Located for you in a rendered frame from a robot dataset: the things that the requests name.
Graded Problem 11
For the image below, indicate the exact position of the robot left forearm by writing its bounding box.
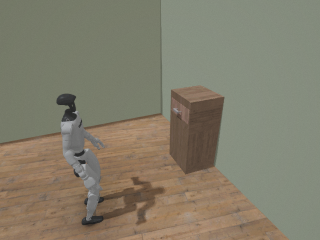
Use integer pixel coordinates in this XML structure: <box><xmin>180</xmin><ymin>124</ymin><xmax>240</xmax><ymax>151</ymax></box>
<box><xmin>83</xmin><ymin>129</ymin><xmax>95</xmax><ymax>142</ymax></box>

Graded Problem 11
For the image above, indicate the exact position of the robot right upper arm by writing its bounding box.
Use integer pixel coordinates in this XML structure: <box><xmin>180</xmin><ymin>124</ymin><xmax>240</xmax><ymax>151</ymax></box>
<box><xmin>61</xmin><ymin>122</ymin><xmax>75</xmax><ymax>157</ymax></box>

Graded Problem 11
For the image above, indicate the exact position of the cabinet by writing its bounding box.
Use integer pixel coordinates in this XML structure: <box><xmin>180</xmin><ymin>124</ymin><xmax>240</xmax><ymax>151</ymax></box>
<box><xmin>169</xmin><ymin>85</ymin><xmax>225</xmax><ymax>174</ymax></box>

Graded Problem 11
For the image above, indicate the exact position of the humanoid robot torso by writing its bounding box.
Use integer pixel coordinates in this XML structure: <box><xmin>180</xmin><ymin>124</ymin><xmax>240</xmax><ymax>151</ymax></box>
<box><xmin>60</xmin><ymin>112</ymin><xmax>88</xmax><ymax>164</ymax></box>

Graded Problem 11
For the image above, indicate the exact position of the handle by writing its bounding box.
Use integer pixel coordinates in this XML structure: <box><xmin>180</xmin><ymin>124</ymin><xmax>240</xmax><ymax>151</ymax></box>
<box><xmin>173</xmin><ymin>108</ymin><xmax>182</xmax><ymax>114</ymax></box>

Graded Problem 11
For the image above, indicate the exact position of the robot right forearm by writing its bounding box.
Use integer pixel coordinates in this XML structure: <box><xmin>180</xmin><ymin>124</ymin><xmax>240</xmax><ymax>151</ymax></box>
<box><xmin>64</xmin><ymin>151</ymin><xmax>89</xmax><ymax>180</ymax></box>

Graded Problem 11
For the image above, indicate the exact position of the robot head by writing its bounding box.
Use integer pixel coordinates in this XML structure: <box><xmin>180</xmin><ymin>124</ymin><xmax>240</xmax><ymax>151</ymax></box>
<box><xmin>56</xmin><ymin>93</ymin><xmax>77</xmax><ymax>122</ymax></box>

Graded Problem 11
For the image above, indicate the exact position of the robot left hand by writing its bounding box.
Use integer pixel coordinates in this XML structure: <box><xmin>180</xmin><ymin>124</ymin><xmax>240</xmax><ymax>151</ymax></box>
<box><xmin>91</xmin><ymin>138</ymin><xmax>105</xmax><ymax>150</ymax></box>

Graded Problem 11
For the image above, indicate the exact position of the drawer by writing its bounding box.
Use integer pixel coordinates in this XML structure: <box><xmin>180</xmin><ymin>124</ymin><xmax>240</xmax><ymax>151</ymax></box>
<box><xmin>171</xmin><ymin>98</ymin><xmax>190</xmax><ymax>124</ymax></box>

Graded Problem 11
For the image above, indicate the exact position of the robot right hand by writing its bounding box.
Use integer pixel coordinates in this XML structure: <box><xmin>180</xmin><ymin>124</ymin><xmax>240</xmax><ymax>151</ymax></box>
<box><xmin>83</xmin><ymin>176</ymin><xmax>103</xmax><ymax>195</ymax></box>

